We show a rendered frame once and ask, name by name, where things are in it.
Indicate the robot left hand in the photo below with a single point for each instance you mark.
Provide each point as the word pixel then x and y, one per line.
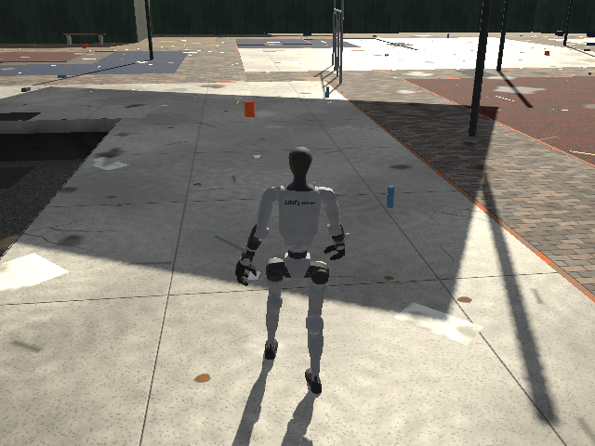
pixel 240 272

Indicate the robot head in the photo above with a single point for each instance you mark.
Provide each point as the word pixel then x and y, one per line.
pixel 300 160

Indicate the robot left upper arm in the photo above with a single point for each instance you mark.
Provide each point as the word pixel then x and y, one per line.
pixel 269 196

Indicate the robot right forearm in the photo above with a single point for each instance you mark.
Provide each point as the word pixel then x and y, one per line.
pixel 339 240

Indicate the robot left forearm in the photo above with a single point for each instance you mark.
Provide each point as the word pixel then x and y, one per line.
pixel 250 248

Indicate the robot right upper arm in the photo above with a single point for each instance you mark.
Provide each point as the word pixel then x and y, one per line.
pixel 329 198

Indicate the robot right hand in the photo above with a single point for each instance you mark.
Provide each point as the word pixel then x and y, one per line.
pixel 339 255

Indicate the robot right foot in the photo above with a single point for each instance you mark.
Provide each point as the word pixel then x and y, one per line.
pixel 316 386

